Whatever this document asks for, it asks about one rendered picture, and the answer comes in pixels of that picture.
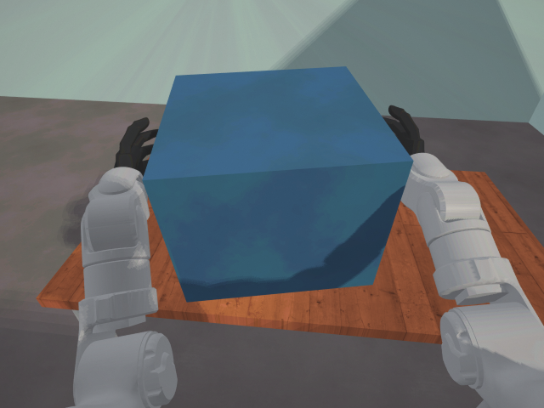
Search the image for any table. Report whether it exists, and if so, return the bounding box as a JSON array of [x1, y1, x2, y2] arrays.
[[36, 158, 544, 408]]

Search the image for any robot left hand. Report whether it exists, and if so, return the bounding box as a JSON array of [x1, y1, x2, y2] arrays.
[[114, 117, 158, 177]]

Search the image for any robot left forearm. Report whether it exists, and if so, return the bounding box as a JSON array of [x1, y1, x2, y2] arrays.
[[73, 167, 158, 406]]

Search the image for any robot right hand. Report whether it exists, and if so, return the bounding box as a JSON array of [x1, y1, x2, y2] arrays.
[[383, 105, 425, 156]]

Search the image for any robot right forearm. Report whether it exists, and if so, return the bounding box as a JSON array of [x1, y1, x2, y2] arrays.
[[401, 153, 544, 331]]

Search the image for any right robot upper arm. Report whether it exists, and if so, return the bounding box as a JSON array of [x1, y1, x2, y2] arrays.
[[440, 302, 544, 408]]

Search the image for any carton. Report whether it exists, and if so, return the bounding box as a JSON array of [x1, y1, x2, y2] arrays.
[[142, 66, 414, 303]]

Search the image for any left robot upper arm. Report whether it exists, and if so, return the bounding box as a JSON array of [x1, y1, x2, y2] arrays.
[[66, 331, 178, 408]]

